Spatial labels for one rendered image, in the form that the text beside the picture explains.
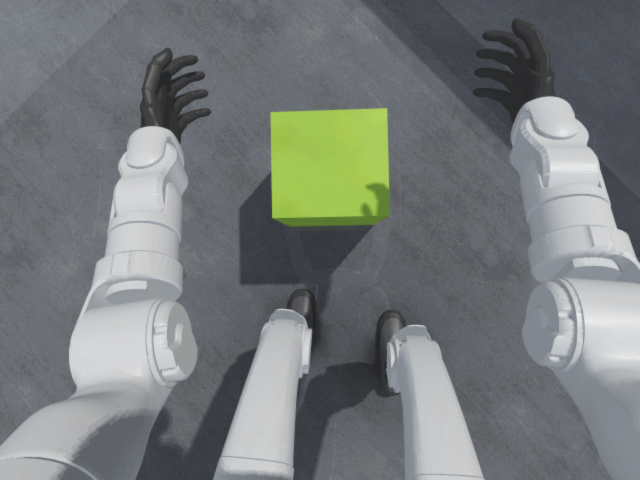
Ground robot right hand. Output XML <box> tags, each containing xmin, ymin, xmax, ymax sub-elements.
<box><xmin>473</xmin><ymin>18</ymin><xmax>556</xmax><ymax>124</ymax></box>

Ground robot right upper arm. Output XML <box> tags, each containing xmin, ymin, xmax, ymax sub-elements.
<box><xmin>522</xmin><ymin>277</ymin><xmax>640</xmax><ymax>480</ymax></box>

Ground left robot forearm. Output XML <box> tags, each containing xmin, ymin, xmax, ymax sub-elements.
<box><xmin>69</xmin><ymin>126</ymin><xmax>188</xmax><ymax>384</ymax></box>

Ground carton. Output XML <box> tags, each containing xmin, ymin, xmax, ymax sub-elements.
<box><xmin>271</xmin><ymin>108</ymin><xmax>390</xmax><ymax>227</ymax></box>

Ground robot left upper arm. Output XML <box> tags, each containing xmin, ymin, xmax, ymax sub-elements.
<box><xmin>0</xmin><ymin>297</ymin><xmax>198</xmax><ymax>480</ymax></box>

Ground right robot thigh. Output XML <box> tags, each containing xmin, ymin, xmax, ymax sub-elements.
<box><xmin>387</xmin><ymin>335</ymin><xmax>485</xmax><ymax>480</ymax></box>

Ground left robot shin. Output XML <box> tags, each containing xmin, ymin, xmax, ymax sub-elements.
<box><xmin>259</xmin><ymin>309</ymin><xmax>308</xmax><ymax>341</ymax></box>

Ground robot left hand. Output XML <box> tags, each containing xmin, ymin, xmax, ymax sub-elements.
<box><xmin>140</xmin><ymin>48</ymin><xmax>211</xmax><ymax>144</ymax></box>

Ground right robot forearm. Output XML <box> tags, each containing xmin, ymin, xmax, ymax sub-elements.
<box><xmin>510</xmin><ymin>96</ymin><xmax>640</xmax><ymax>283</ymax></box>

